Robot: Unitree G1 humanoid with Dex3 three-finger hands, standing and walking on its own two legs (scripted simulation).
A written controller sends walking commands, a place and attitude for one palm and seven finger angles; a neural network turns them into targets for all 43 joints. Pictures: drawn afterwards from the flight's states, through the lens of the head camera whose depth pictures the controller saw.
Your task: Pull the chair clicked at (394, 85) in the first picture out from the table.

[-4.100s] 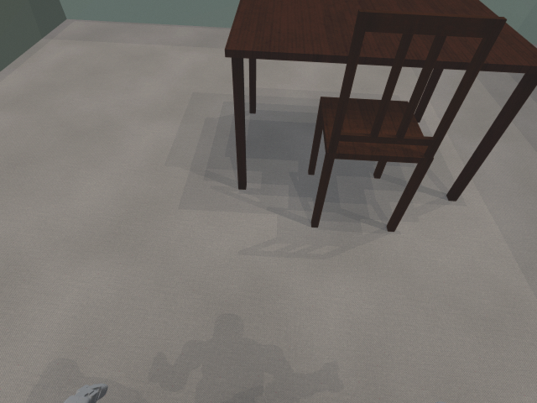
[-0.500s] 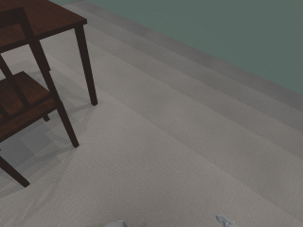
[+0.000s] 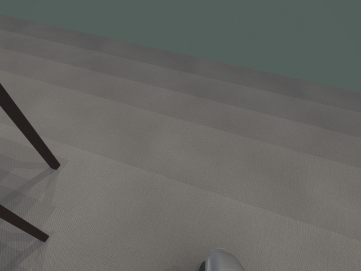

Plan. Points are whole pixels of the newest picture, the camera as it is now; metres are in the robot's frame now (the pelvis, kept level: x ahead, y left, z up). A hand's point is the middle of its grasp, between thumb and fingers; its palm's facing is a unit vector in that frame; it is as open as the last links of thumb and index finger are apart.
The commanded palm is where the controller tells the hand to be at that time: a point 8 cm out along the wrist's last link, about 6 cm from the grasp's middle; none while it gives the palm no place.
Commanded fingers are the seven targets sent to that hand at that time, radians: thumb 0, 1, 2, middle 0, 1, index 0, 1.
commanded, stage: turn to face it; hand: left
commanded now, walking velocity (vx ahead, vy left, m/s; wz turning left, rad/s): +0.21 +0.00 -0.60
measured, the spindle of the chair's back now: out of the picture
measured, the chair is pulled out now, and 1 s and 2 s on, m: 0.00 0.00 0.00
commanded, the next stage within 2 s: none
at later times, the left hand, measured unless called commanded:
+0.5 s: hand (120, 227) +0.26 +0.17 -0.17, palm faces +0.12 -0.98 -0.15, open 7.3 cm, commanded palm none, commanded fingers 0.00 0.90 0.90 -0.20 -0.30 -0.20 -0.30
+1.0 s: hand (100, 242) +0.22 +0.21 -0.15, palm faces +0.38 -0.88 -0.27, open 7.4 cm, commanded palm none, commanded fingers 0.00 0.90 0.90 -0.20 -0.30 -0.20 -0.30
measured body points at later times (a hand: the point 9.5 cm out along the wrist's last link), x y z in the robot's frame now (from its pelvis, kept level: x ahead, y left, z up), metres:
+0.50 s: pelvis +0.17 -0.01 -0.01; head +0.18 +0.01 +0.44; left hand +0.26 +0.22 -0.16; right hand +0.23 -0.25 -0.15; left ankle +0.22 +0.10 -0.72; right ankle +0.16 -0.11 -0.74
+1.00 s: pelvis +0.19 -0.03 +0.00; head +0.23 -0.02 +0.45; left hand +0.20 +0.26 -0.13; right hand +0.33 -0.25 -0.15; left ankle +0.22 +0.10 -0.74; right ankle +0.22 -0.17 -0.71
